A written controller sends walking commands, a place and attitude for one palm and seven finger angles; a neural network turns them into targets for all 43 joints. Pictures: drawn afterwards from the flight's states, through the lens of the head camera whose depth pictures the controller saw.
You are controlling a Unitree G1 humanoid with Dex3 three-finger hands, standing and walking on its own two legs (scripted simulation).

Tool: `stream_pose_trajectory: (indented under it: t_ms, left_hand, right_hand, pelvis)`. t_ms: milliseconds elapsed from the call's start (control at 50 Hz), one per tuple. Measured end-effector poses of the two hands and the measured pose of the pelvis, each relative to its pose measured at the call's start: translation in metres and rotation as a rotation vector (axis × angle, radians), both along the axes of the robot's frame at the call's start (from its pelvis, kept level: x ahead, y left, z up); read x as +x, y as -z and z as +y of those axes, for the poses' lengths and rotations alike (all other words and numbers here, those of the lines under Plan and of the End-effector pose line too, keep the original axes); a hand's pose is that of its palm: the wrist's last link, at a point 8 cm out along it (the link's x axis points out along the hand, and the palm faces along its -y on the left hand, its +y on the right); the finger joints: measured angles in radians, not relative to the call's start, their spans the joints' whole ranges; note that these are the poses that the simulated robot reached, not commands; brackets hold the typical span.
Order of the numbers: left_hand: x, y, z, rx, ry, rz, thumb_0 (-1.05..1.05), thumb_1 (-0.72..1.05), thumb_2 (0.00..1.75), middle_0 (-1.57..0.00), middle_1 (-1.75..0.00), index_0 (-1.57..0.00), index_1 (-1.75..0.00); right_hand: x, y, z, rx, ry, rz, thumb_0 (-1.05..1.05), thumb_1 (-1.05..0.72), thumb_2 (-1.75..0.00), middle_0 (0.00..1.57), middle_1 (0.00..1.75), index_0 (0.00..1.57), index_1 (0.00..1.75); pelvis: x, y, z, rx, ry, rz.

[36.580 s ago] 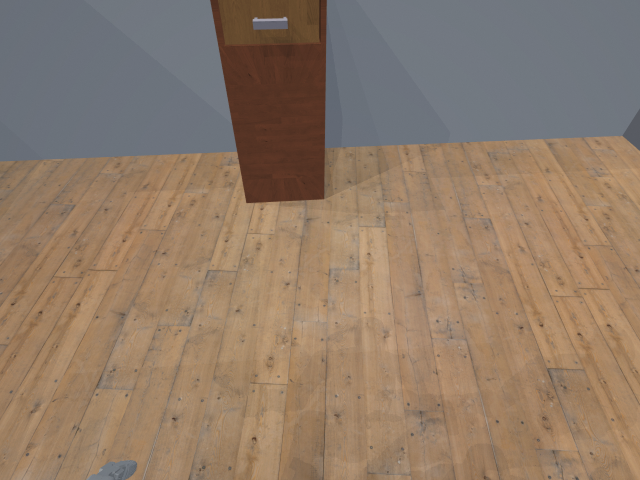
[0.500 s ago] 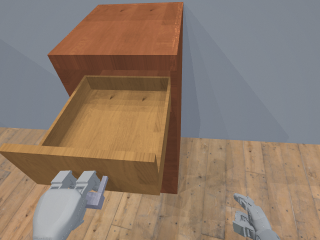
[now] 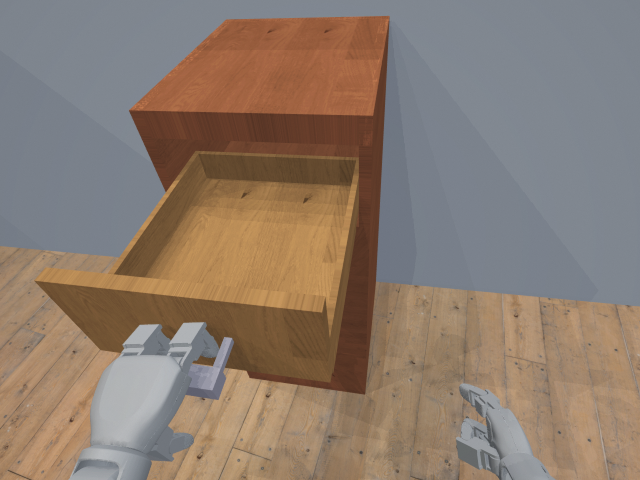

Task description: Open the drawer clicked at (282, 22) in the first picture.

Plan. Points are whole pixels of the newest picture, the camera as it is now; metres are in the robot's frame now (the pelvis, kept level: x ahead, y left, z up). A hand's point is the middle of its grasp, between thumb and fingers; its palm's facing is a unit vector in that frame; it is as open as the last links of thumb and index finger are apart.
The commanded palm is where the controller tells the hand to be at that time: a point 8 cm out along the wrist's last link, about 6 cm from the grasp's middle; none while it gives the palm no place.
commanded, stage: open the thumb to release the handle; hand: left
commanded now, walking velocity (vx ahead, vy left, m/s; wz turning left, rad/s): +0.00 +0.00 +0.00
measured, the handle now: (180, 358) +0.23 +0.19 +0.07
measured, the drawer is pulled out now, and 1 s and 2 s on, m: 0.30 0.29 0.29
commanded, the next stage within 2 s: lift the hand off the handle in 0.06 s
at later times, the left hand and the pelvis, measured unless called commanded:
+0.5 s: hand (175, 398) +0.20 +0.19 +0.05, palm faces +0.09 -0.14 -0.99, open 13.8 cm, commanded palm +0.17 +0.20 +0.12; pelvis -0.01 +0.01 +0.00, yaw +1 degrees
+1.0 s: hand (143, 368) +0.20 +0.20 +0.12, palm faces +0.11 -0.16 -0.98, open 13.7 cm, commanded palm +0.16 +0.20 +0.19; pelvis -0.01 +0.02 +0.01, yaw +1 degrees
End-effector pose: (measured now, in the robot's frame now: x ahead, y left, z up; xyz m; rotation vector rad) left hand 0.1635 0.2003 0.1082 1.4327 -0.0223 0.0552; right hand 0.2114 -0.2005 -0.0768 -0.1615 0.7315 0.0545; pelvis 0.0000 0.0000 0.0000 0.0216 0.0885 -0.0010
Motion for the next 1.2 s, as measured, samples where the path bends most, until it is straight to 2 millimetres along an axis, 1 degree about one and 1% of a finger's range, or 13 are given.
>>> stream_pose_trajectory:
  t_ms: [100,200,300,420,580,660,800,900,1040,1200]
  left_hand:
    - [-0.002,0.000,0.001,-0.003,0.013,0.003,0.00,-0.31,0.38,-0.35,-1.23,-0.33,-1.22]
    - [-0.003,0.002,0.002,-0.008,0.019,-0.006,0.00,-0.43,0.33,-0.35,-1.22,-0.32,-1.21]
    - [-0.002,0.003,0.002,-0.006,0.018,-0.025,0.00,-0.47,0.31,-0.36,-1.23,-0.32,-1.20]
    - [0.001,0.004,0.001,-0.002,0.017,-0.044,0.00,-0.49,0.30,-0.37,-1.23,-0.32,-1.21]
    - [0.009,0.000,0.001,-0.001,0.015,-0.026,0.00,-0.49,0.30,-0.36,-1.22,-0.34,-1.24]
    - [0.010,-0.010,0.003,0.000,0.028,-0.023,0.00,-0.49,0.30,-0.36,-1.21,-0.35,-1.24]
    - [0.006,-0.042,0.013,-0.007,0.007,-0.089,0.00,-0.49,0.30,-0.35,-1.20,-0.35,-1.22]
    - [0.005,-0.054,0.016,-0.029,-0.025,-0.087,0.00,-0.49,0.30,-0.33,-1.20,-0.34,-1.21]
    - [0.008,-0.066,0.012,-0.014,0.016,-0.060,0.00,-0.49,0.30,-0.32,-1.20,-0.34,-1.22]
    - [0.008,-0.093,0.013,-0.002,0.051,-0.106,0.00,-0.49,0.30,-0.34,-1.21,-0.34,-1.21]
  right_hand:
    - [-0.004,-0.003,-0.004,-0.023,0.007,-0.003,0.01,-0.90,-0.90,0.20,0.30,0.20,0.30]
    - [-0.010,0.000,-0.006,-0.032,0.014,0.013,0.01,-0.90,-0.90,0.20,0.30,0.19,0.30]
    - [-0.016,0.008,-0.001,-0.031,0.010,0.046,0.01,-0.90,-0.90,0.20,0.30,0.19,0.30]
    - [-0.020,0.016,0.011,-0.014,-0.001,0.074,0.01,-0.90,-0.90,0.20,0.30,0.19,0.30]
    - [-0.017,0.011,0.022,0.012,-0.005,0.053,0.01,-0.90,-0.90,0.20,0.30,0.20,0.30]
    - [-0.013,0.003,0.023,0.014,-0.001,0.028,0.01,-0.90,-0.90,0.20,0.30,0.20,0.30]
    - [-0.004,-0.012,0.021,0.008,-0.003,-0.014,0.01,-0.90,-0.90,0.20,0.30,0.20,0.30]
    - [0.000,-0.017,0.022,0.005,-0.020,-0.017,0.01,-0.90,-0.90,0.20,0.30,0.19,0.30]
    - [0.002,-0.021,0.033,0.013,-0.046,-0.014,0.01,-0.90,-0.90,0.20,0.30,0.19,0.30]
    - [-0.001,-0.023,0.045,0.044,-0.059,-0.013,0.01,-0.90,-0.90,0.20,0.30,0.19,0.30]
  pelvis:
    - [-0.003,-0.001,0.002,-0.005,0.001,-0.006]
    - [-0.005,0.000,0.005,-0.009,-0.001,-0.004]
    - [-0.006,0.001,0.008,-0.009,-0.004,0.004]
    - [-0.008,0.002,0.011,-0.010,-0.012,0.002]
    - [-0.009,0.000,0.014,-0.011,-0.012,-0.018]
    - [-0.008,-0.003,0.015,-0.011,-0.008,-0.033]
    - [-0.006,-0.008,0.018,-0.016,-0.005,-0.054]
    - [-0.007,-0.011,0.021,-0.018,-0.012,-0.068]
    - [-0.009,-0.015,0.024,-0.021,-0.012,-0.088]
    - [-0.010,-0.019,0.026,-0.024,-0.010,-0.104]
